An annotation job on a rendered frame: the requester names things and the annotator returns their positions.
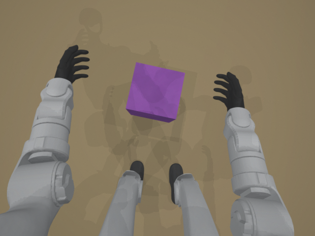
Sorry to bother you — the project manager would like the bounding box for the carton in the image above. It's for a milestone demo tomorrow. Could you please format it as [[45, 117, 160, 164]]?
[[126, 62, 185, 123]]

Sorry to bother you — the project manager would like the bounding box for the robot left forearm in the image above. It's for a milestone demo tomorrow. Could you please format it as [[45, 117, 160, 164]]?
[[7, 78, 74, 206]]

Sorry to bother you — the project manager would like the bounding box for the right robot foot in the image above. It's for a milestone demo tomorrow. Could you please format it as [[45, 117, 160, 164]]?
[[169, 163, 183, 204]]

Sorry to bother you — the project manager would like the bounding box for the robot left upper arm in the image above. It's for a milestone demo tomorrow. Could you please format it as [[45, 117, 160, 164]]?
[[0, 161, 74, 236]]

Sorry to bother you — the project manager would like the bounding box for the robot right upper arm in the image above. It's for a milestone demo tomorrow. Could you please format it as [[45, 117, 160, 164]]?
[[230, 197, 293, 236]]

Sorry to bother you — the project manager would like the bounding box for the robot right forearm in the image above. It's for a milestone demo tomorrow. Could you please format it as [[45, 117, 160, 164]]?
[[223, 107, 294, 235]]

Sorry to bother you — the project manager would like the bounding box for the robot left hand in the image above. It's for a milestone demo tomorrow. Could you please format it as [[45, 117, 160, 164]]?
[[54, 45, 90, 83]]

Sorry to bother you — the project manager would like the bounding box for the left robot shin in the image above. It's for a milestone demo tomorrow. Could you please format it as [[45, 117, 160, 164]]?
[[118, 170, 140, 183]]

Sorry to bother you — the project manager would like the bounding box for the robot right hand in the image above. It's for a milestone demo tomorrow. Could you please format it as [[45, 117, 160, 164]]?
[[213, 72, 245, 111]]

